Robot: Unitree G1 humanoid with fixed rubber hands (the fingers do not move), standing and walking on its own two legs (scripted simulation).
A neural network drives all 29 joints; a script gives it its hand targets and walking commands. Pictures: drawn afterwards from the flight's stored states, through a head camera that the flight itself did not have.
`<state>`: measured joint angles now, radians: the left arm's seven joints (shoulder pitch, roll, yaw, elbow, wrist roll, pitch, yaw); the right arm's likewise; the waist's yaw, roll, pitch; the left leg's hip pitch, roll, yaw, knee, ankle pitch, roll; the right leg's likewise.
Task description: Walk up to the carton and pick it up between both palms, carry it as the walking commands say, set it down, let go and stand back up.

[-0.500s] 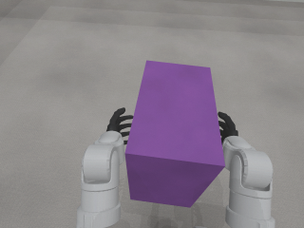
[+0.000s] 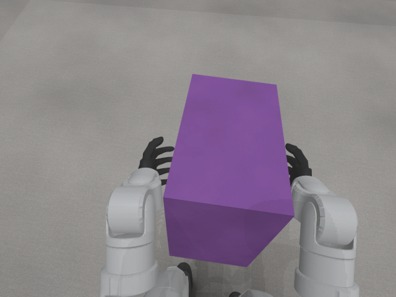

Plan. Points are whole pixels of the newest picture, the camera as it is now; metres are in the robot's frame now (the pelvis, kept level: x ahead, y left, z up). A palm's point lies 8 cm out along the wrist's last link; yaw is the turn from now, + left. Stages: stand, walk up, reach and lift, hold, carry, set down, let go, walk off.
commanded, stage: carry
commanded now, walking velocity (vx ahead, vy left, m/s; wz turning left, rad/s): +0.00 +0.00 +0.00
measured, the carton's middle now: (220, 173) +0.35 -0.01 -0.03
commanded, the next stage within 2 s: none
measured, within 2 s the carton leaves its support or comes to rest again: neither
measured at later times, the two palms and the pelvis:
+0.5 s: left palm (143, 115) +0.40 +0.14 +0.11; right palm (288, 125) +0.40 -0.13 +0.09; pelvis +0.10 +0.01 +0.00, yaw +1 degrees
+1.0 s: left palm (148, 139) +0.37 +0.13 +0.06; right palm (289, 143) +0.38 -0.13 +0.06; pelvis +0.08 +0.00 +0.00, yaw +2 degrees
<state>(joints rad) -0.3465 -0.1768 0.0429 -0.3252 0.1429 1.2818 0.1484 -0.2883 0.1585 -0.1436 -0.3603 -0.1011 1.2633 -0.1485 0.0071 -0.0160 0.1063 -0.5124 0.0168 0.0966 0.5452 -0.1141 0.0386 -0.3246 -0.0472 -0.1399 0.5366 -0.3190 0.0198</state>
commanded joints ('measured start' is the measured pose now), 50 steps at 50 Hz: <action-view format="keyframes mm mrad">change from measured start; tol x16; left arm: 1 -447 -997 -699 -289 -500 -78 -233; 17 -432 -979 -664 -143 -478 -63 -253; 25 -348 -923 -476 179 -346 -106 -300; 34 -490 -973 -593 -104 -446 -181 -284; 50 -397 -895 -461 242 -270 -349 -295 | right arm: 1 -504 993 746 -210 475 -46 255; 12 -532 946 747 -246 433 -49 263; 25 -468 938 639 164 296 -66 266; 34 -625 1008 767 -75 441 -141 270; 50 -459 923 568 298 227 -318 288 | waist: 1 0 268 -865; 18 -22 162 -693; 27 -6 -290 -709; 50 -5 36 -696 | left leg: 1 896 314 -264 6 1313 118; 8 997 305 -250 5 1406 46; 17 847 261 -186 -9 1113 96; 20 645 196 -104 28 838 89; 26 173 -7 -36 1 -271 21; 35 419 102 -88 28 315 31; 50 389 110 -98 1 281 57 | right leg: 1 -73 22 106 219 -303 -36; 18 -81 43 66 100 -36 -32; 20 78 17 47 -72 186 -45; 25 467 -239 255 21 1358 -150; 38 254 -116 158 31 621 -104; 50 224 -108 160 22 471 -104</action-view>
